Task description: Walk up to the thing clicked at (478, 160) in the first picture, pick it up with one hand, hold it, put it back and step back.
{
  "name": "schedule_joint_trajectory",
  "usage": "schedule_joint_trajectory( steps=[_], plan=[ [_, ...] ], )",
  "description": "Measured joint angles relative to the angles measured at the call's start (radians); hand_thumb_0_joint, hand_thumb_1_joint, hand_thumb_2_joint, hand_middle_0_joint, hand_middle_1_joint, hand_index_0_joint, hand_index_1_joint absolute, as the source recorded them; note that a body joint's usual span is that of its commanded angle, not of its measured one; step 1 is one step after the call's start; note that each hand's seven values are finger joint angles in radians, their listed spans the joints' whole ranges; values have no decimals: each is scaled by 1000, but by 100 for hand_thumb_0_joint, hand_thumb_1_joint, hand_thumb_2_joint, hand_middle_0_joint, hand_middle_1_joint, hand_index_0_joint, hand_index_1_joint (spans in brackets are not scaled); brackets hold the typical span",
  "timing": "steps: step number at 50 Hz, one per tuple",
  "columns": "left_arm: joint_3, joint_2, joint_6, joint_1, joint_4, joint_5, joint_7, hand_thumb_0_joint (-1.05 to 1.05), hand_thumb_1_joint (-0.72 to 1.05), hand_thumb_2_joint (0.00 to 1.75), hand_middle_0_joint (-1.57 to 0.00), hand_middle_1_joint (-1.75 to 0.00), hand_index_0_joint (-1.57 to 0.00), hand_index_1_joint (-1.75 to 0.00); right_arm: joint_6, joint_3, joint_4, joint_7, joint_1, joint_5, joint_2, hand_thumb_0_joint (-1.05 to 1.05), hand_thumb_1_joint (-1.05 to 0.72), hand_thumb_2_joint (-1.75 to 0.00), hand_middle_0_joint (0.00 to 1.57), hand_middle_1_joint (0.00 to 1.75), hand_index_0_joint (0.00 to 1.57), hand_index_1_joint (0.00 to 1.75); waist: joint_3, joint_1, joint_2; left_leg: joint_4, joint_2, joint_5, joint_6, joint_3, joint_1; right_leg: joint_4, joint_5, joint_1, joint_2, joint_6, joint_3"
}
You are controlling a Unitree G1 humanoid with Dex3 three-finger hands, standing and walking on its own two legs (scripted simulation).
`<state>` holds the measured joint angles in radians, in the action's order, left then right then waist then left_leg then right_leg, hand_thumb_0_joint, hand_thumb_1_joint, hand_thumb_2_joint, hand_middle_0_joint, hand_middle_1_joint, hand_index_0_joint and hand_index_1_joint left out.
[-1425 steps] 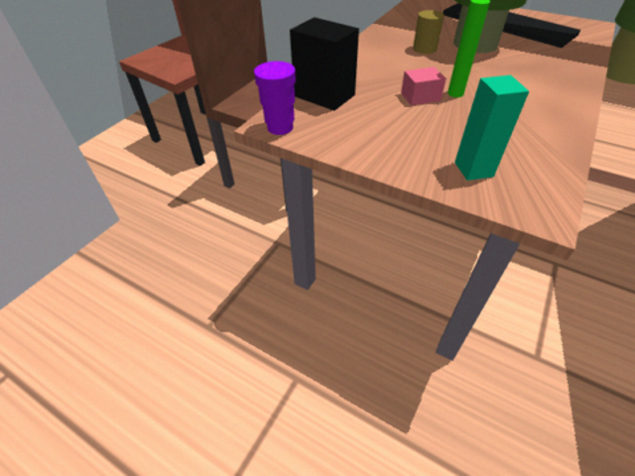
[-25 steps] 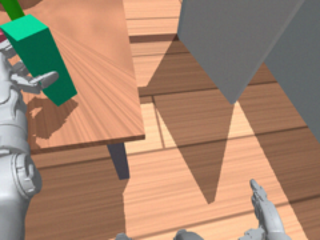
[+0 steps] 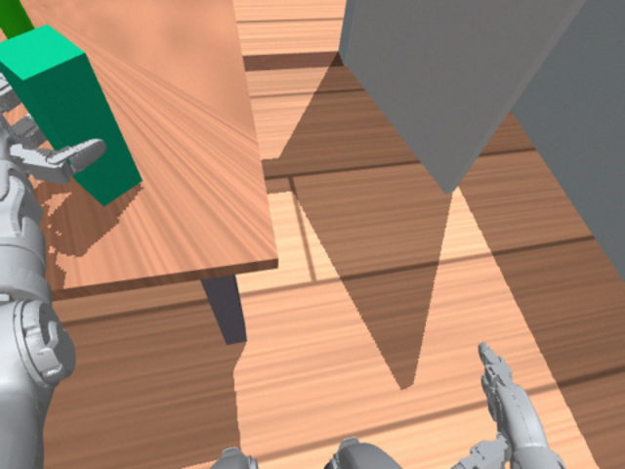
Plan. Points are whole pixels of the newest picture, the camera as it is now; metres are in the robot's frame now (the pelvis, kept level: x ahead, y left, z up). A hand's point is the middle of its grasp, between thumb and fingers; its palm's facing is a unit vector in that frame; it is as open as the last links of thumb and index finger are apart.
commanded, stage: lower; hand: left
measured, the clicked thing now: (79, 127) +0.53 +0.22 +0.10
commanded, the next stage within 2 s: loosen in 0.10 s
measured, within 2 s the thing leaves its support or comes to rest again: rests again in 0.20 s
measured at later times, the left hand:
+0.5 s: hand (58, 125) +0.53 +0.25 +0.10, palm faces +0.28 -0.96 -0.01, open 10.1 cm
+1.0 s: hand (32, 114) +0.54 +0.27 +0.12, palm faces +0.32 -0.95 +0.00, open 16.8 cm
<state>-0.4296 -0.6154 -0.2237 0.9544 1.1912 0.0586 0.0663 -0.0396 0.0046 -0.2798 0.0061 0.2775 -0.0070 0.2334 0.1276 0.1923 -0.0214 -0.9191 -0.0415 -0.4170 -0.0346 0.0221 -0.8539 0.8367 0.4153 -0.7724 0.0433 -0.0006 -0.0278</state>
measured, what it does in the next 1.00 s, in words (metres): stands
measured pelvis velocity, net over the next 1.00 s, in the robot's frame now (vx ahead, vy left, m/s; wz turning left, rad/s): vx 0.00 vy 0.00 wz -0.01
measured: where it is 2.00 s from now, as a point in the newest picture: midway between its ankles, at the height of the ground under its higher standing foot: outside the picture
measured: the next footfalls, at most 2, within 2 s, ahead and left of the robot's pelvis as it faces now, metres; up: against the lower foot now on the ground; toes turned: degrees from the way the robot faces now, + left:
none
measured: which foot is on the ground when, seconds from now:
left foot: down 0.00-1.00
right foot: down 0.00-1.00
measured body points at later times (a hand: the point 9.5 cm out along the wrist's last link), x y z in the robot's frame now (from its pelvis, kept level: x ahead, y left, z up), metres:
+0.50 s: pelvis +0.00 -0.01 -0.01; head +0.12 +0.02 +0.42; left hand +0.51 +0.30 +0.11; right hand +0.15 -0.27 -0.05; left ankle +0.00 +0.09 -0.69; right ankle -0.02 -0.13 -0.69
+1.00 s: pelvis +0.00 +0.00 -0.01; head +0.11 +0.03 +0.43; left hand +0.51 +0.32 +0.12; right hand +0.14 -0.27 -0.04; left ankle +0.00 +0.09 -0.69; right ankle -0.02 -0.13 -0.69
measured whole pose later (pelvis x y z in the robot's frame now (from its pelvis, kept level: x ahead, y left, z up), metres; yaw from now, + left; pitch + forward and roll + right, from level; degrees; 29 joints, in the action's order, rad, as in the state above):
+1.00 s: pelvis +0.00 +0.00 -0.01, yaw -1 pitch +22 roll -3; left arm -0.52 -0.68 -0.22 0.97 1.17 0.03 0.05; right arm 0.03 0.00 -0.15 0.02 0.32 -0.01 0.25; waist 0.15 0.22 -0.02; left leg -0.98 -0.05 -0.45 -0.03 0.02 -0.91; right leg 0.90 0.45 -0.83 0.05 0.00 -0.03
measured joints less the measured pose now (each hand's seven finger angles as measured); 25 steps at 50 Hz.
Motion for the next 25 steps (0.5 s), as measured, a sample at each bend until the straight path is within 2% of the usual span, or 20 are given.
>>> schedule_joint_trajectory(
  steps=[14,19,25],
  plan=[
    [-18,-25,-23,20,28,-13,3,-3,-55,103,-78,-110,-81,-112,15,0,38,5,2,-8,7,-1,54,-6,6,5,6,5,8,24,1,-34,-7,-13,7,-7,-44,37,15,-45,6,-7,-6],
    [-37,-25,-33,19,20,-3,3,-2,-48,93,-80,-102,-82,-103,25,1,59,5,12,-7,8,-1,54,-5,6,5,6,5,3,24,-1,-39,-7,-15,7,-7,-50,44,18,-51,6,-8,-6],
    [-38,-45,-44,49,58,-12,-6,-1,-41,85,-82,-97,-83,-97,34,6,72,7,7,-9,10,-1,54,-5,6,5,6,5,11,27,-1,-52,-6,-19,8,-9,-67,60,24,-69,6,-9,-9]
  ],
)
